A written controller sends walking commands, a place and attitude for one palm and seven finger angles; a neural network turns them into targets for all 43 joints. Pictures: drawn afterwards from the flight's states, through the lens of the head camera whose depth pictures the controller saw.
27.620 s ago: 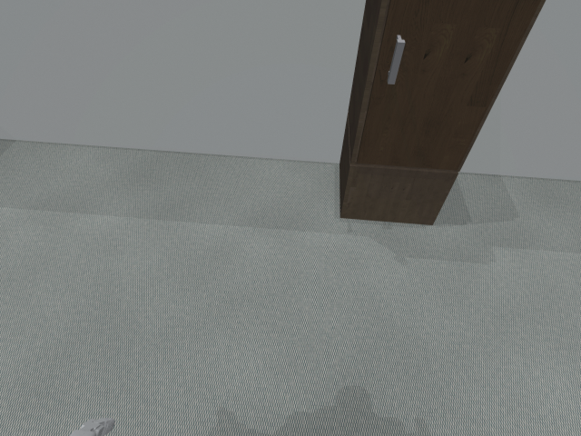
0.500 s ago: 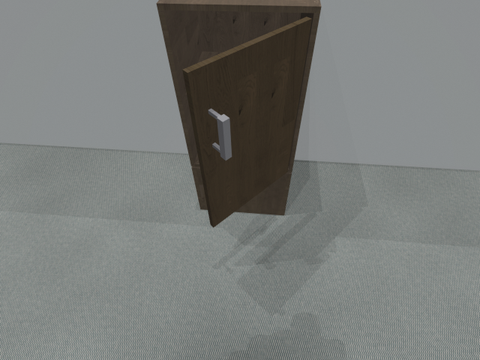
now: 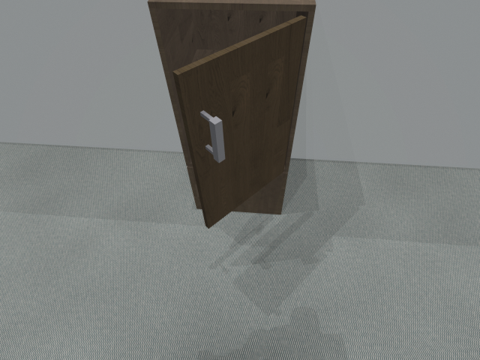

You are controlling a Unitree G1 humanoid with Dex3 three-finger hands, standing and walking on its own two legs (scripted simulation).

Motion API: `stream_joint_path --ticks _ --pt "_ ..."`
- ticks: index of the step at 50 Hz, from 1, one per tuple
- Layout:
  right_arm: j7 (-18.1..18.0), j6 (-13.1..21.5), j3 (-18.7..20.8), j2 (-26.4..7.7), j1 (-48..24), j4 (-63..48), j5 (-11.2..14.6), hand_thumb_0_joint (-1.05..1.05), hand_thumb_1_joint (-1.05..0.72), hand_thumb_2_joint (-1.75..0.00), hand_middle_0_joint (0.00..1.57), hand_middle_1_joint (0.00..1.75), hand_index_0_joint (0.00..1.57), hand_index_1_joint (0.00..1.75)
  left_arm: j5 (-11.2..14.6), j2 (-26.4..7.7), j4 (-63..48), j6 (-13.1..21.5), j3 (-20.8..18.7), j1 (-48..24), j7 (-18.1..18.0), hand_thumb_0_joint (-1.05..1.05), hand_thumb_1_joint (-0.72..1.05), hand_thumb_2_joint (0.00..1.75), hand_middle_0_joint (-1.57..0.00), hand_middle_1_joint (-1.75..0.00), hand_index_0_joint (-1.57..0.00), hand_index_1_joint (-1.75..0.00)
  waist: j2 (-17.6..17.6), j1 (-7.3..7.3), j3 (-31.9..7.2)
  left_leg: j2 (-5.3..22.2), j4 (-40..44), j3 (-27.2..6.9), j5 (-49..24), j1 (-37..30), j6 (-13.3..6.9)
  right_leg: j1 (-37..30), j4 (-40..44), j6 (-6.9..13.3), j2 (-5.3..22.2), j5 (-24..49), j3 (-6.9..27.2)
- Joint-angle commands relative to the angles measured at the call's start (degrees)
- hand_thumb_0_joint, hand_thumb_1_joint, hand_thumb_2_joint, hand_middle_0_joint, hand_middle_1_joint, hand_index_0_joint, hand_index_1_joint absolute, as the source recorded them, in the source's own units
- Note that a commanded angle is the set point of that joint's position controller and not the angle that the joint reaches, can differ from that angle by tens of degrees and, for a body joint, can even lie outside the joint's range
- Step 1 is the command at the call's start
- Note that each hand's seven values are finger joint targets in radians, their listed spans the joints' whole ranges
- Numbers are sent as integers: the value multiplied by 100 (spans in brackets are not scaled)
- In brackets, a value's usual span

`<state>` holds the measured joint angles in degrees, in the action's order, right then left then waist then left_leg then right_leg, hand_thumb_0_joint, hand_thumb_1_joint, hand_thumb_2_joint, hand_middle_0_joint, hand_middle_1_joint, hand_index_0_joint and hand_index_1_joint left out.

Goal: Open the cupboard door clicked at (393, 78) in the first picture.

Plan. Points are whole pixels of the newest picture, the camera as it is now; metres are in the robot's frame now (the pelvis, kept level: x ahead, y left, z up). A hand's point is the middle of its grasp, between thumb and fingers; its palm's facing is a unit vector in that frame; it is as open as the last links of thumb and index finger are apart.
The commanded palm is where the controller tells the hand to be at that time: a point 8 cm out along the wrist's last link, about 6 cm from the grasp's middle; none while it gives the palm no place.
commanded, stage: look to check the result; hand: left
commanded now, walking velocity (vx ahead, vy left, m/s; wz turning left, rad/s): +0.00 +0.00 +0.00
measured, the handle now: (212, 136) +0.59 +0.10 +0.00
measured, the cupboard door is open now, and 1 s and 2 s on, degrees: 48 48 48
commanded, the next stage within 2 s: walk to a spot facing it in 0.40 s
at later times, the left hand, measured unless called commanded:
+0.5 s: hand out of the picture +0.09 +0.22 -0.16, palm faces +0.00 -0.95 -0.31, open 7.4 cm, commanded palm none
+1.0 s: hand out of the picture +0.11 +0.18 -0.18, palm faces -0.15 -0.96 -0.24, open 7.4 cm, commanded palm none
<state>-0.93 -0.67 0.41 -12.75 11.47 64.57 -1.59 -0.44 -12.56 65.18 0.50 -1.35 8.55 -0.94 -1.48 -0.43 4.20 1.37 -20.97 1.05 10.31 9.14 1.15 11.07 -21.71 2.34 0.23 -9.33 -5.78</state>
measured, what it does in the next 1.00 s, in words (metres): stands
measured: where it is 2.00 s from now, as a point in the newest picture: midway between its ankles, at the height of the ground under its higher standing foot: outside the picture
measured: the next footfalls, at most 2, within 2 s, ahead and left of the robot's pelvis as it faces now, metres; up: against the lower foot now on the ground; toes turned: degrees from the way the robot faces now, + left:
left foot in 1.34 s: +0.10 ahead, +0.12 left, +0.00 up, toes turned -25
right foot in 1.60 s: -0.02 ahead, -0.16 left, +0.00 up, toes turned -34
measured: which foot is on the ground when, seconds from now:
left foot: down 0.00-1.00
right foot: down 0.00-1.00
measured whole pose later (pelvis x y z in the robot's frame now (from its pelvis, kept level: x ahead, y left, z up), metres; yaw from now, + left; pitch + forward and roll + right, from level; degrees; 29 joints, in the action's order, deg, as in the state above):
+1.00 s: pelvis +0.01 -0.01 -0.02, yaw -12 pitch -1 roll +1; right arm -2.1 -1.9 2.2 -11.9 14.5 58.6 -2.3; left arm -0.9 -11.4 56.0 -3.8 -4.0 9.6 1.2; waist -1.4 0.3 6.2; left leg 6.8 -32.5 11.1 19.2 11.3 2.4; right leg 19.4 -41.8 1.1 -0.7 -21.7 -1.8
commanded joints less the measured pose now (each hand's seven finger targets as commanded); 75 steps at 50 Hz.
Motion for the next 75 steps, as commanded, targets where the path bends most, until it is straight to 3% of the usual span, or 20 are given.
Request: stream_joint_path --ticks 1,26,30,37,41,44,48,49,50,51,52,55,60,64,65,66,67,68,72,75 --pt "-43 91 144 -830 100 -187 14 0 -90 -90 20 30 20 30 -19 -1019 -223 119 -180 2 -39 0 90 90 -20 -30 -20 -30 99 3 -318 454 367 -373 -296 4 -236 -186 662 80 731 -219 772" --pt "-37 124 136 -1269 -312 -228 23 0 -90 -90 20 30 20 30 -7 -1388 -234 191 -175 -276 -43 0 90 90 -20 -30 -20 -30 116 6 -553 551 498 -361 -849 -326 -191 -600 661 31 775 1050 764" --pt "-78 18 78 -711 64 -185 9 0 -90 -90 20 30 20 30 -18 -924 -253 30 -138 -107 -66 0 90 90 -20 -30 -20 -30 217 -58 -559 598 185 -25 -682 -349 -86 -363 473 -19 759 1313 960" --pt "-177 -83 294 -774 315 -590 34 0 -90 -90 20 30 20 30 -76 -1059 -719 -210 -360 23 -1 0 90 90 -20 -30 -20 -30 481 -79 -496 598 -529 351 -89 -79 -106 142 -8 216 742 1450 1480" --pt "-207 -50 384 -936 370 -787 -8 0 -90 -90 20 30 20 30 -79 -838 -1036 -268 -392 -35 79 0 90 90 -20 -30 -20 -30 -288 -92 -387 1209 -49 -137 -41 -234 -391 913 -903 30 202 753 1192" --pt "-224 18 449 -1102 295 -928 -55 0 -90 -90 20 30 20 30 -76 -612 -1265 -366 -421 -54 142 0 90 90 -20 -30 -20 -30 -1184 -3 -225 2349 611 -837 -719 -77 -1156 1512 -3214 -134 -65 -1972 656" --pt "-206 48 465 -1131 76 -1046 -84 0 -90 -90 20 30 20 30 -67 -426 -1276 -288 -437 362 217 0 90 90 -20 -30 -20 -30 -675 248 -430 1864 -514 248 -1894 3 -695 546 -1827 -128 86 -1336 364" --pt "-193 16 487 -1079 -51 -1094 -25 0 -90 -90 20 30 20 30 -82 -566 -1198 -261 -489 711 207 0 90 90 -20 -30 -20 -30 -186 420 -414 1520 -1174 531 -1196 421 -389 47 -887 -76 94 -198 527" --pt "-169 -37 478 -753 -56 -1254 56 0 -90 -90 20 30 20 30 -146 -1134 -1161 -199 -614 936 125 0 90 90 -20 -30 -20 -30 1464 455 -367 617 -2456 1010 811 1472 62 -470 199 301 1151 958 2368" --pt "-126 -97 442 -589 -230 -1424 100 0 -90 -90 20 30 20 30 -82 -1487 -1144 -195 -660 1095 62 0 90 90 -20 -30 -20 -30 2005 579 -316 104 -3780 607 2673 1997 138 -296 685 963 2014 1588 3559" --pt "-89 -114 443 -559 -240 -1431 95 0 -90 -90 20 30 20 30 -64 -1544 -1244 -229 -665 965 55 0 90 90 -20 -30 -20 -30 1233 492 -233 212 -4299 5 2506 2144 76 58 659 1255 1914 413 3596" --pt "-109 -81 421 -537 -247 -1365 70 0 -90 -90 20 30 20 30 -91 -1015 -1430 -174 -596 356 -61 0 90 90 -20 -30 -20 -30 1091 123 -698 329 -4351 -237 1685 2130 130 -171 248 1028 1315 1006 3044" --pt "-109 -69 367 -309 -324 -1453 136 0 -90 -90 20 30 20 30 -122 -1167 -1400 -187 -625 516 -16 0 90 90 -20 -30 -20 -30 893 181 -709 10 -2660 7 1588 1388 148 -138 76 949 1031 1710 3008" --pt "-155 -1 391 -427 104 -1430 166 0 -90 -90 20 30 20 30 -94 -1105 -1508 -244 -601 227 27 0 90 90 -20 -30 -20 -30 991 -98 -731 -84 -945 -83 815 272 68 474 -184 509 676 1145 3050" --pt "-196 47 421 -599 318 -1375 146 0 -90 -90 20 30 20 30 -53 -982 -1587 -256 -568 123 40 0 90 90 -20 -30 -20 -30 633 -213 -833 167 -219 -235 540 -541 -28 1078 -459 252 413 701 2816" --pt "-235 100 496 -1080 358 -1406 61 0 -90 -90 20 30 20 30 10 -679 -1722 -271 -503 136 101 0 90 90 -20 -30 -20 -30 -721 -230 -717 1328 416 -1559 604 -1123 -452 2169 -1280 -89 -322 -560 2128" --pt "-262 99 555 -1480 356 -1536 -23 0 -90 -90 20 30 20 30 8 -606 -1881 -249 -469 45 172 0 90 90 -20 -30 -20 -30 -1558 -221 -622 2678 835 -2632 76 -820 -1123 2517 -2786 -372 -517 -2389 1022" --pt "-246 101 540 -1508 212 -1641 -57 0 -90 -90 20 30 20 30 -62 -810 -1978 -230 -528 -90 225 0 90 90 -20 -30 -20 -30 -867 -203 -464 2860 772 -2589 -59 -10 -1494 2288 -3788 -430 -164 -2350 1044" --pt "-219 117 434 -1085 -177 -1705 -105 0 -90 -90 20 30 20 30 -67 -557 -1867 -302 -453 -85 309 0 90 90 -20 -30 -20 -30 -1095 89 -509 1611 -157 -402 -2499 -133 -850 1915 -3637 -506 -1 -1912 531" --pt "-177 70 492 -1253 55 -1675 -90 0 -90 -90 20 30 20 30 -57 -547 -1906 -275 -409 -99 345 0 90 90 -20 -30 -20 -30 -1093 -38 -646 1595 -472 -79 -2394 -56 -648 1054 -2376 -398 -138 -1636 108"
